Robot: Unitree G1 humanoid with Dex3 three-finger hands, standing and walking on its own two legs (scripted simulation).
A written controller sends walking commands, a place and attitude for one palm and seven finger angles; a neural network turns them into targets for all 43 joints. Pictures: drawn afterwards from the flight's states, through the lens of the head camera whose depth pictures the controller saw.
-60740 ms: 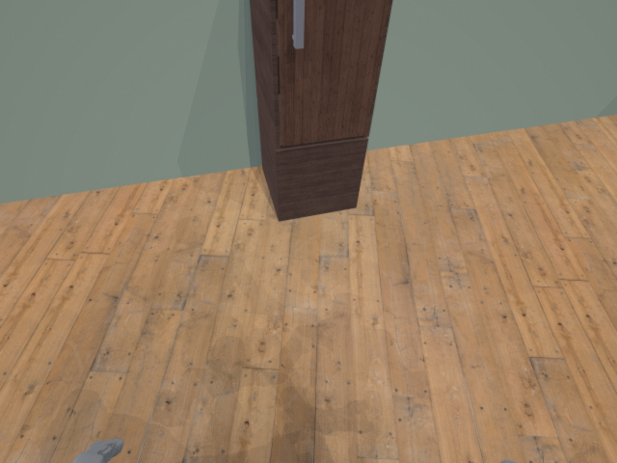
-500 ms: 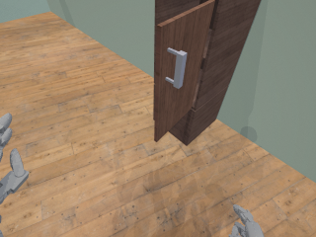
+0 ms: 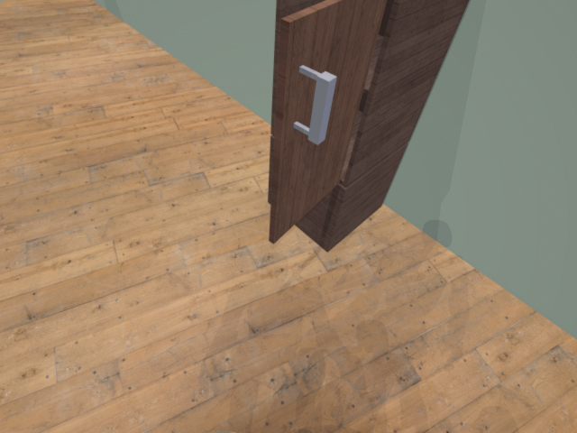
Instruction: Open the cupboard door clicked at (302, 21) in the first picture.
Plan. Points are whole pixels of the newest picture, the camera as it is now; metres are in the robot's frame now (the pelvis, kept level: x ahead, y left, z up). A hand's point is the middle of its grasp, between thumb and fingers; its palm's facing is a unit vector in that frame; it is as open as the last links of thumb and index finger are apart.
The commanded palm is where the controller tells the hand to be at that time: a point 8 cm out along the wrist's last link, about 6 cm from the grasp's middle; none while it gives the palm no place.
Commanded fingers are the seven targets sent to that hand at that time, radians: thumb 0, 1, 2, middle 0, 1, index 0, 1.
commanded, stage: let the arm hang, fingers relaxed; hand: left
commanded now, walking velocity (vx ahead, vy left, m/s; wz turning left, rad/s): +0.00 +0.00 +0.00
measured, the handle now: (311, 105) +0.65 -0.01 +0.10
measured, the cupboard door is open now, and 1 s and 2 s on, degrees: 96 96 96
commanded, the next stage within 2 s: look to check the result in 0.72 s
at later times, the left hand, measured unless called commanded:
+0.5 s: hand out of the picture +0.02 +0.19 -0.17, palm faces +0.01 -0.97 -0.23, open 7.4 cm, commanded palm none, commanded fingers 0.00 0.90 0.90 -0.20 -0.30 -0.20 -0.30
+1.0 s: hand out of the picture +0.03 +0.17 -0.16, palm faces +0.02 -0.98 -0.22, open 7.4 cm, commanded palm none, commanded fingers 0.00 0.90 0.90 -0.20 -0.30 -0.20 -0.30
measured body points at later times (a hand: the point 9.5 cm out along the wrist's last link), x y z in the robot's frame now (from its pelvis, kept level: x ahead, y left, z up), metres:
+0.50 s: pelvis +0.02 +0.00 +0.01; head +0.03 -0.01 +0.46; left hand +0.02 +0.24 -0.15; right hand +0.02 -0.22 -0.16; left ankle +0.07 +0.10 -0.73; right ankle -0.01 -0.10 -0.73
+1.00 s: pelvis +0.04 -0.01 +0.01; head +0.06 -0.02 +0.46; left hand +0.03 +0.22 -0.15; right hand +0.04 -0.23 -0.16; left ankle +0.07 +0.10 -0.73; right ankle -0.01 -0.10 -0.73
